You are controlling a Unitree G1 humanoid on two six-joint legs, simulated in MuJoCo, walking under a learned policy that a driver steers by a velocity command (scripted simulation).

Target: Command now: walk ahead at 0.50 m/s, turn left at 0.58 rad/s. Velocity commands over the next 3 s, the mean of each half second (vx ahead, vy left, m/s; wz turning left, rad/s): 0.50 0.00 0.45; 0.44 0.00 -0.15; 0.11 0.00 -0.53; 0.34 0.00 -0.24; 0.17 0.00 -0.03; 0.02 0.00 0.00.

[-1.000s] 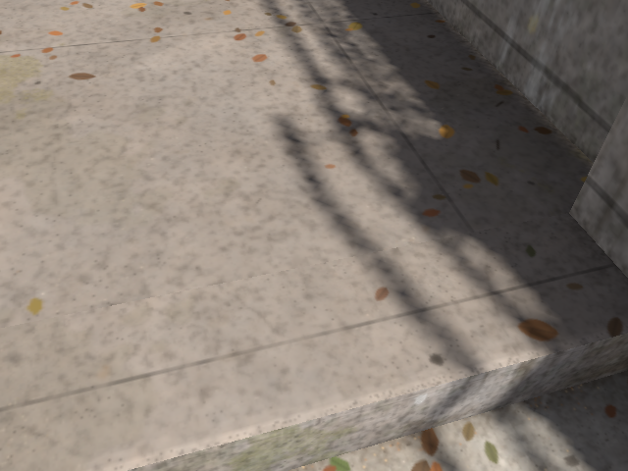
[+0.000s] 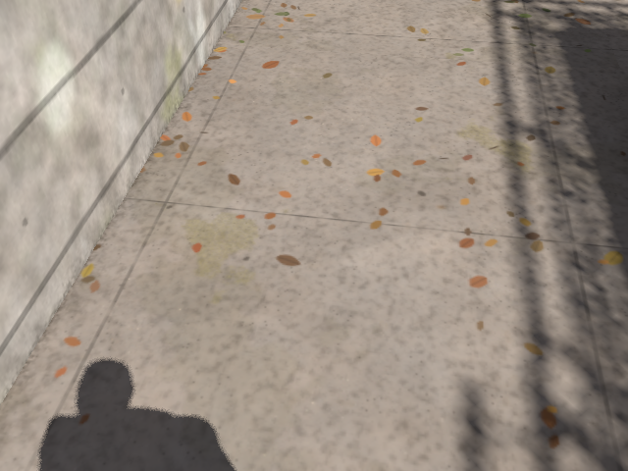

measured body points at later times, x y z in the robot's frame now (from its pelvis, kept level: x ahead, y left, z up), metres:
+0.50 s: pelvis +0.33 -0.05 +0.04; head +0.35 -0.04 +0.49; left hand +0.48 +0.24 -0.03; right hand +0.39 -0.30 -0.09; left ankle +0.09 +0.03 -0.60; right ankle +0.44 -0.11 -0.68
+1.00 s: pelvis +0.57 +0.01 +0.04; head +0.61 +0.01 +0.49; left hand +0.50 +0.25 -0.09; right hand +0.88 -0.14 +0.00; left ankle +0.68 +0.13 -0.68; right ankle +0.45 -0.11 -0.66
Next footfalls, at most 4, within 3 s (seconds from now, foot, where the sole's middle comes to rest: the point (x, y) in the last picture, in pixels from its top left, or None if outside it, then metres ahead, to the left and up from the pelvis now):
0.44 right None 0.48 -0.10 -0.72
0.96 left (277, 404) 0.71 0.14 -0.72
1.36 right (404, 412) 0.70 -0.14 -0.72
1.88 left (311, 371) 0.80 0.07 -0.72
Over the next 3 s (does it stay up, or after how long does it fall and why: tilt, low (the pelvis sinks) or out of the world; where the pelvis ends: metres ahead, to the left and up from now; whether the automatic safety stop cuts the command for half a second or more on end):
stays up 0.94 -0.09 0.05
